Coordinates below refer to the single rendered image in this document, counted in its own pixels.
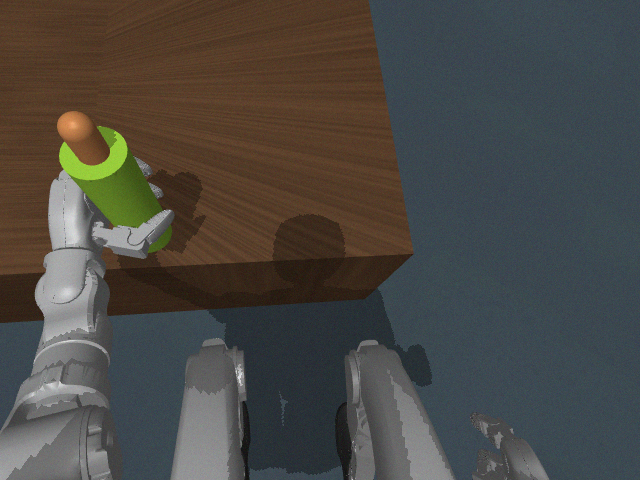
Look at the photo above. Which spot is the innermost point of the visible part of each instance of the right robot hand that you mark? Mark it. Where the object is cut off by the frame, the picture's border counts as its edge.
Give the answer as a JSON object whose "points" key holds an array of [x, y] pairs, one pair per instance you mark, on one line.
{"points": [[517, 461]]}

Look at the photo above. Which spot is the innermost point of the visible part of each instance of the right robot foot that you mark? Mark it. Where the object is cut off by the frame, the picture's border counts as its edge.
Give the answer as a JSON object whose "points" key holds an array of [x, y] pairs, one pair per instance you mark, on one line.
{"points": [[343, 440]]}

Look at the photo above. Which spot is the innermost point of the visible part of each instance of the left robot hand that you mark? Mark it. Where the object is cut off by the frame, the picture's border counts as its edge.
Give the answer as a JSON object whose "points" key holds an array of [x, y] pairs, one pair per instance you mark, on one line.
{"points": [[75, 221]]}

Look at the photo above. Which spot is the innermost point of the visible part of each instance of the bottle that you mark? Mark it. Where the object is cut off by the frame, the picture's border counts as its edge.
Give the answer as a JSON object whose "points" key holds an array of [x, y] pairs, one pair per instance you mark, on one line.
{"points": [[100, 162]]}

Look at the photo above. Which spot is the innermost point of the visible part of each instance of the left robot arm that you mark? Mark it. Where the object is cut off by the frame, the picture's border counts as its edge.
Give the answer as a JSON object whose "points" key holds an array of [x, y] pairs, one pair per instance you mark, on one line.
{"points": [[60, 427]]}

